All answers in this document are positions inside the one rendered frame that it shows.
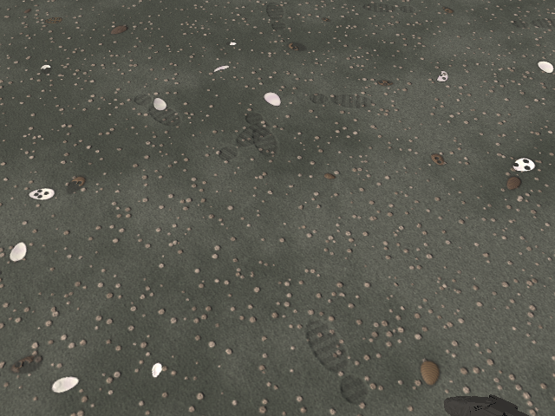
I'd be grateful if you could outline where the right robot hand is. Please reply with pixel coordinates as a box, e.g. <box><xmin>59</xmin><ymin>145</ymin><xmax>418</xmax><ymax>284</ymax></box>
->
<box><xmin>444</xmin><ymin>394</ymin><xmax>529</xmax><ymax>416</ymax></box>

